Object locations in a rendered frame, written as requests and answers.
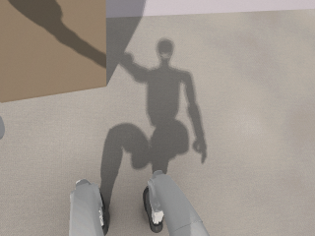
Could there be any right robot shin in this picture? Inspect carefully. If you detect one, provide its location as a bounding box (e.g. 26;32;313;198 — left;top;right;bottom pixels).
149;170;169;224

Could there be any cabinet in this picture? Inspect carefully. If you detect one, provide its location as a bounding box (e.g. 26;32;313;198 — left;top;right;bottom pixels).
0;0;106;103

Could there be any right robot thigh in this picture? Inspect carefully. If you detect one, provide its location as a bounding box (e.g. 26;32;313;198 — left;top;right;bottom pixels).
147;174;210;236

